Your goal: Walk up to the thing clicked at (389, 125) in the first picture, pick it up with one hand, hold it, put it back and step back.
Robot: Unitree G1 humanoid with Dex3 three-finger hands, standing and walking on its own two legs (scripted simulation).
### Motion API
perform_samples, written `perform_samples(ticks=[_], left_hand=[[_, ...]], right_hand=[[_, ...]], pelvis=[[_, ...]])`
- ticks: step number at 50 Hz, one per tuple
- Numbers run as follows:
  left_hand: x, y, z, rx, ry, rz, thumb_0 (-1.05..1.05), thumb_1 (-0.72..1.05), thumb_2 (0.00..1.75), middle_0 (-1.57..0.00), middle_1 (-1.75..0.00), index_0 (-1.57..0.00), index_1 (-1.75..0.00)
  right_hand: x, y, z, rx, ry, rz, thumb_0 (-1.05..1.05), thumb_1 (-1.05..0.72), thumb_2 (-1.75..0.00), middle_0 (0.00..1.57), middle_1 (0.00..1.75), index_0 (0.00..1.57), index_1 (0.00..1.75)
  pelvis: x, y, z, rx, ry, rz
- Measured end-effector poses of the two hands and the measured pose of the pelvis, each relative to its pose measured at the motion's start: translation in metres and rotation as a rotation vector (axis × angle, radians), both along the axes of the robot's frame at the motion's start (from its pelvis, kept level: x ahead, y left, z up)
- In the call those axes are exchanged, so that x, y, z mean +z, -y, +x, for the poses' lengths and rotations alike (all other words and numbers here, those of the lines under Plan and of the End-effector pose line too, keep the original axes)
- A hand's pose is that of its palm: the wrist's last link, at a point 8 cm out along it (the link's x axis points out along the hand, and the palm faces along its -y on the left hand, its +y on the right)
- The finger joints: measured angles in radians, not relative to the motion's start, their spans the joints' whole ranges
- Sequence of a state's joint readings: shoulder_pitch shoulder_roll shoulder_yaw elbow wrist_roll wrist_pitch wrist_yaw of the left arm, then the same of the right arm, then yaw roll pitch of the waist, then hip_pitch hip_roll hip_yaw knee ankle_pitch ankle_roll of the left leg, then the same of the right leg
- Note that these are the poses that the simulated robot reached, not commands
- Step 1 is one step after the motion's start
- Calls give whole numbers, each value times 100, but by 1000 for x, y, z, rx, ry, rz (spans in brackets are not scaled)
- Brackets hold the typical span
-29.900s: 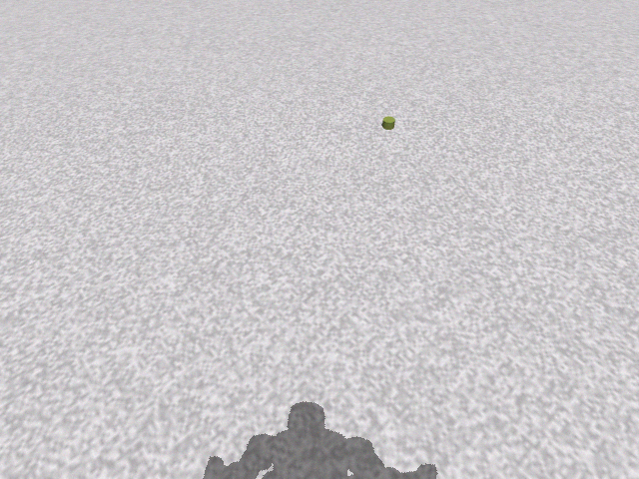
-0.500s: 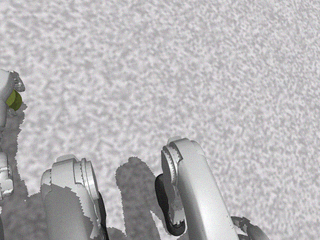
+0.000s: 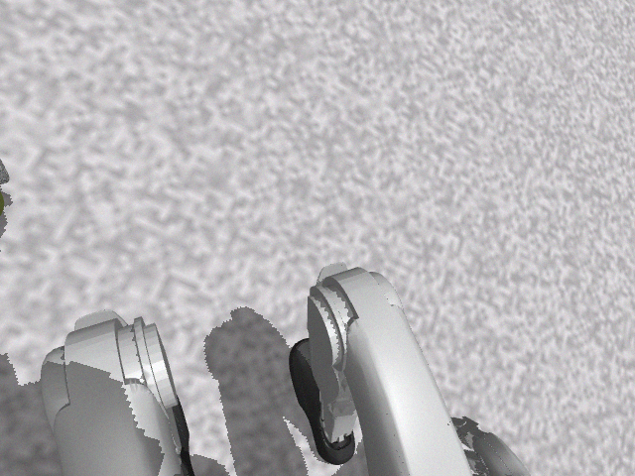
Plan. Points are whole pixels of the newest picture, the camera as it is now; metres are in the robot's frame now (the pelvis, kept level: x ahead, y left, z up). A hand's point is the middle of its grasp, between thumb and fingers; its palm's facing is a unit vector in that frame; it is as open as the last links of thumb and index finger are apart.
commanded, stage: rest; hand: left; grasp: from above
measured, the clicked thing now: out of the picture +0.46 +0.35 -0.23
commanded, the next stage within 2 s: open in 1.20 s
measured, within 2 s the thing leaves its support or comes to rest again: rests again in 0.86 s
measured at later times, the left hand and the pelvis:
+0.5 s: hand out of the picture +0.45 +0.33 -0.24, palm faces -0.45 -0.15 -0.88, open 8.0 cm; pelvis +0.00 +0.00 -0.01, yaw -2 degrees
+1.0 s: hand out of the picture +0.45 +0.33 -0.25, palm faces -0.44 -0.15 -0.88, open 7.9 cm; pelvis +0.00 +0.01 -0.01, yaw -4 degrees
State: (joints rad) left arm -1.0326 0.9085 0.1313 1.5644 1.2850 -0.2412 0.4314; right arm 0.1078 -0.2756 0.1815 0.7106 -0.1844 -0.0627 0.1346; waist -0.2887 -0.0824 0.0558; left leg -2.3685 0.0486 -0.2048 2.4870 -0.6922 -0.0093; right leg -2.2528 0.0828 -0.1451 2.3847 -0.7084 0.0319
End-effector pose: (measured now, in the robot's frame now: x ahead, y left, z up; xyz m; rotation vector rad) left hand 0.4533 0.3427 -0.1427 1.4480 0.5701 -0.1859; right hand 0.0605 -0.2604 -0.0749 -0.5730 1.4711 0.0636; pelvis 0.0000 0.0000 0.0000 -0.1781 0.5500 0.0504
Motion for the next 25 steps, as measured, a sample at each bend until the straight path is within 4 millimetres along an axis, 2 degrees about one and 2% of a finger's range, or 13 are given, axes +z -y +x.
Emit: perform_samples(ticks=[25], left_hand=[[-37, 6, 4, 22, 4, -2, 0, 19, 37, -64, -61, -87, -58]], right_hand=[[10, -8, -7, 78, -2, 9, 0, -90, -90, 20, 30, 20, 30]], pelvis=[[-7, -3, -1, -21, 38, -30]])
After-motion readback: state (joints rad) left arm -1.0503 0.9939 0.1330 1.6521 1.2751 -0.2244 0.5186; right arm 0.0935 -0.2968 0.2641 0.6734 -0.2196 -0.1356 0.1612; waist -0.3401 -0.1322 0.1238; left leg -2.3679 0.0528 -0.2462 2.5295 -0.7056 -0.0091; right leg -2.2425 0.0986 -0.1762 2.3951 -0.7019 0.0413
